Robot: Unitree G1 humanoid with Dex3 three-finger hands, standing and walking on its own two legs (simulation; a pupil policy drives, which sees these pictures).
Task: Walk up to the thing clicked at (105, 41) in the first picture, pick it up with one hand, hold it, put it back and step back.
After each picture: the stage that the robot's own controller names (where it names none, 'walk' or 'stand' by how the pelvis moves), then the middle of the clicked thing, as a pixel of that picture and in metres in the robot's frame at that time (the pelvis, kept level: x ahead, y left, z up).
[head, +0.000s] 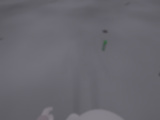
stand; (104, 45) +1.52 -0.28 -0.66
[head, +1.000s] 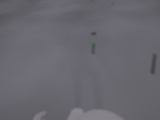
walk; (93, 48) +1.41 +0.06 -0.63
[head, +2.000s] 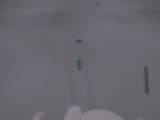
walk; (79, 64) +0.89 +0.22 -0.63
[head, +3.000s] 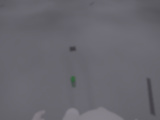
walk; (73, 82) +0.55 +0.22 -0.64
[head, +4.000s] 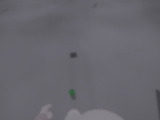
stand; (72, 94) +0.37 +0.22 -0.64
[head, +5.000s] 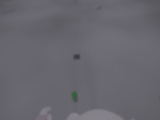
stand; (75, 97) +0.36 +0.19 -0.65
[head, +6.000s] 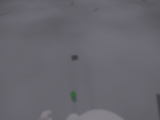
stand; (73, 97) +0.37 +0.20 -0.66
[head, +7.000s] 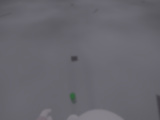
stand; (73, 98) +0.36 +0.21 -0.66
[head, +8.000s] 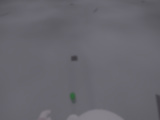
stand; (73, 98) +0.36 +0.20 -0.66
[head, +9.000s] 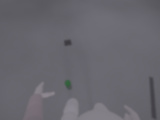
go down; (68, 85) +0.38 +0.22 -0.58
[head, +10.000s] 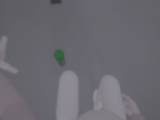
go down; (60, 59) +0.43 +0.26 -0.25
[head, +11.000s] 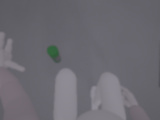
close in; (55, 55) +0.43 +0.28 -0.23
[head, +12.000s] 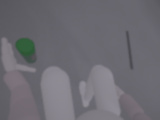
close; (28, 53) +0.40 +0.31 -0.15
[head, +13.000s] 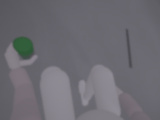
lift; (27, 52) +0.40 +0.31 -0.15
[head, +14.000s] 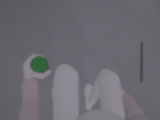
lift; (42, 66) +0.29 +0.29 -0.14
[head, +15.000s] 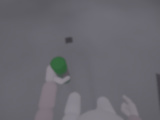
lift; (62, 72) +0.31 +0.18 +0.05
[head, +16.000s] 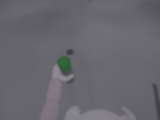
hold; (67, 72) +0.33 +0.16 +0.04
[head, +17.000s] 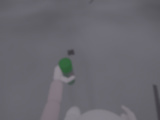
hold; (68, 73) +0.33 +0.16 +0.03
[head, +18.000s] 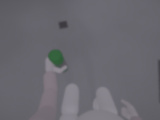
crouch; (60, 63) +0.39 +0.21 -0.04
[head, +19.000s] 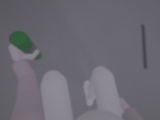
lower; (29, 48) +0.44 +0.31 -0.14
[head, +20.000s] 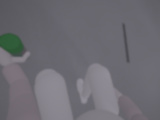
lower; (18, 50) +0.42 +0.32 -0.16
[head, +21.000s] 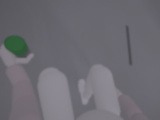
lower; (22, 51) +0.40 +0.32 -0.16
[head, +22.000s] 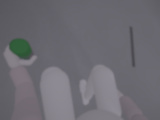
lower; (26, 53) +0.39 +0.32 -0.16
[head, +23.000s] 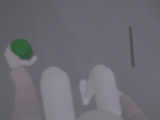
rest; (26, 54) +0.39 +0.32 -0.16
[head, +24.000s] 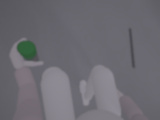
open; (30, 55) +0.39 +0.30 -0.16
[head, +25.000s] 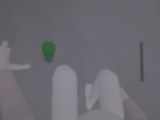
stand; (48, 54) +0.40 +0.28 -0.18
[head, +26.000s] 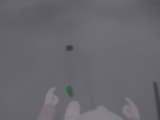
stand; (70, 91) +0.36 +0.20 -0.56
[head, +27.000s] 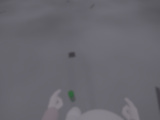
stand; (71, 96) +0.37 +0.22 -0.60
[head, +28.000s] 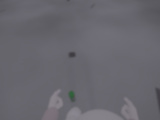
stand; (72, 96) +0.36 +0.21 -0.60
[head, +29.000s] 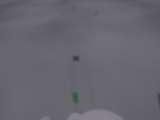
stand; (75, 97) +0.39 +0.20 -0.65
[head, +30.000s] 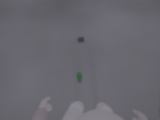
walk; (79, 77) +0.50 +0.16 -0.63
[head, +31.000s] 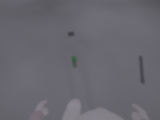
walk; (74, 62) +0.78 +0.25 -0.63
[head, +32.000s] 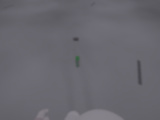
stand; (77, 61) +0.97 +0.23 -0.64
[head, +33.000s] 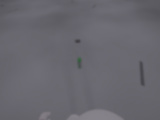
stand; (79, 63) +0.98 +0.21 -0.66
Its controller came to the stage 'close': yes
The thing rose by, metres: 0.67
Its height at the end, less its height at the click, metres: +0.00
